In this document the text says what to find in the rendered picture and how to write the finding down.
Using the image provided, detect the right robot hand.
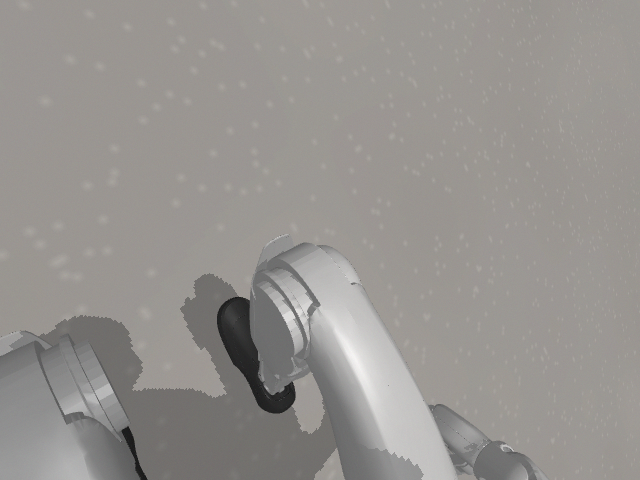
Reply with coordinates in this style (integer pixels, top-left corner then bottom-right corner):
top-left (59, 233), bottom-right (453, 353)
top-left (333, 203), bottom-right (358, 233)
top-left (427, 403), bottom-right (492, 476)

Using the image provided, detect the right robot arm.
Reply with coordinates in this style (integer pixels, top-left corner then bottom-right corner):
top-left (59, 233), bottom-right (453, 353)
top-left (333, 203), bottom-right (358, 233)
top-left (473, 441), bottom-right (550, 480)

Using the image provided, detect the left robot foot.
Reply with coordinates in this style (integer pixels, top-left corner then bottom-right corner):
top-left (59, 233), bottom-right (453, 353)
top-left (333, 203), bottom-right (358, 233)
top-left (121, 427), bottom-right (148, 480)

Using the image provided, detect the right robot foot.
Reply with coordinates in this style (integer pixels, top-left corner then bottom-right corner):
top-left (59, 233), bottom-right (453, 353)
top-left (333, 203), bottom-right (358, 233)
top-left (217, 297), bottom-right (296, 414)

